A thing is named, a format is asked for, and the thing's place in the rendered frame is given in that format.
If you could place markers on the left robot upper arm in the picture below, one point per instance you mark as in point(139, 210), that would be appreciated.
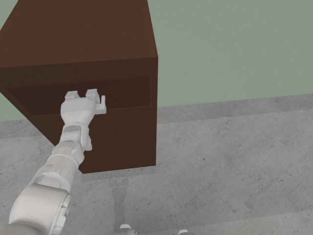
point(43, 210)

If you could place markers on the robot left shin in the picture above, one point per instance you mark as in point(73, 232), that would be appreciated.
point(125, 226)

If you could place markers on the drawer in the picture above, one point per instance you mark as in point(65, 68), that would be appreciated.
point(46, 99)

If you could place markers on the robot left hand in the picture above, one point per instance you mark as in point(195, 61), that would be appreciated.
point(80, 109)

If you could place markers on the left robot forearm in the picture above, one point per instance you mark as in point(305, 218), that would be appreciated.
point(63, 163)

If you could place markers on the handle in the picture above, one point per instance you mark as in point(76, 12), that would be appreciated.
point(101, 108)

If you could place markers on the cabinet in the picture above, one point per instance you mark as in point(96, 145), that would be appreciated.
point(56, 41)

